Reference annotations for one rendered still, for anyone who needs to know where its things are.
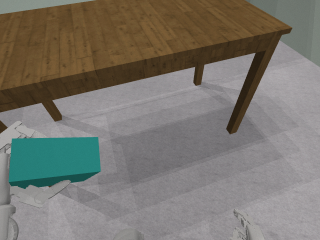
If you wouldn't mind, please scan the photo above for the table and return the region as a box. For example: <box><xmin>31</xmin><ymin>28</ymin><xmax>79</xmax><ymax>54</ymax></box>
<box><xmin>0</xmin><ymin>0</ymin><xmax>292</xmax><ymax>187</ymax></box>

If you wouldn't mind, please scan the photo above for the robot left thigh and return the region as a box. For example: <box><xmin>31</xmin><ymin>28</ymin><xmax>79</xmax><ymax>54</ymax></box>
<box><xmin>113</xmin><ymin>228</ymin><xmax>144</xmax><ymax>240</ymax></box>

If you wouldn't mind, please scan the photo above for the robot left hand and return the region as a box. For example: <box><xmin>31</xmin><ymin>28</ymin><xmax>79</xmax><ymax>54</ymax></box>
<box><xmin>0</xmin><ymin>121</ymin><xmax>71</xmax><ymax>208</ymax></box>

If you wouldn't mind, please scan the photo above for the sponge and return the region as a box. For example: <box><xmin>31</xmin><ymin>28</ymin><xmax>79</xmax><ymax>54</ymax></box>
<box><xmin>8</xmin><ymin>137</ymin><xmax>101</xmax><ymax>189</ymax></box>

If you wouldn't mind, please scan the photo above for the left robot forearm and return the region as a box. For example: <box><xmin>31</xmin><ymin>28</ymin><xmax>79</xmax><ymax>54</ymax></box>
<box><xmin>0</xmin><ymin>204</ymin><xmax>19</xmax><ymax>240</ymax></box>

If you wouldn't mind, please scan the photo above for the robot right hand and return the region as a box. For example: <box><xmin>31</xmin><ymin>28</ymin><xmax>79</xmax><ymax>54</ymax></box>
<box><xmin>229</xmin><ymin>209</ymin><xmax>266</xmax><ymax>240</ymax></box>

